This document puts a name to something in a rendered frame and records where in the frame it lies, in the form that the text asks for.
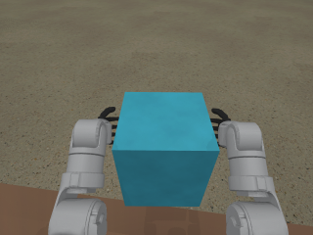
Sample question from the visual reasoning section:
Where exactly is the carton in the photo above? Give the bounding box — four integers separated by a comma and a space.
112, 92, 220, 207

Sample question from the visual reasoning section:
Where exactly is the robot right upper arm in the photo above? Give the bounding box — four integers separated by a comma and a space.
226, 201, 289, 235

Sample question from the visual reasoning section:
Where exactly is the left robot hand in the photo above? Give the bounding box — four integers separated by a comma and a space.
98, 107, 119, 145

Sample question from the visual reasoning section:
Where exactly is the right robot hand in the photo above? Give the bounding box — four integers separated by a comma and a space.
210, 108, 231, 148

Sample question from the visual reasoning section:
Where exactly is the robot left upper arm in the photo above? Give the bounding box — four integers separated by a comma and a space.
49, 198, 108, 235

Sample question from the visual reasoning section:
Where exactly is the left robot forearm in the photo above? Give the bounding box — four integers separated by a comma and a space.
48, 118, 112, 235

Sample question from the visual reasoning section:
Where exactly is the right robot forearm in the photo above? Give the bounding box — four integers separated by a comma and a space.
218, 120, 289, 235

